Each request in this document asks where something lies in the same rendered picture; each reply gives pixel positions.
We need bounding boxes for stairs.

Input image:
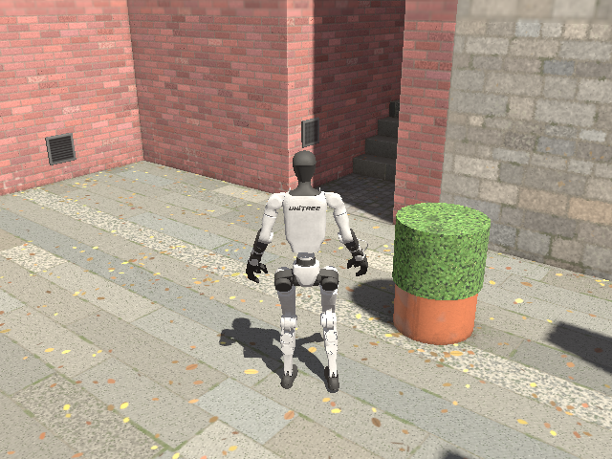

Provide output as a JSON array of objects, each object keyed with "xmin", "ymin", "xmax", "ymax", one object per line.
[{"xmin": 353, "ymin": 99, "xmax": 400, "ymax": 182}]

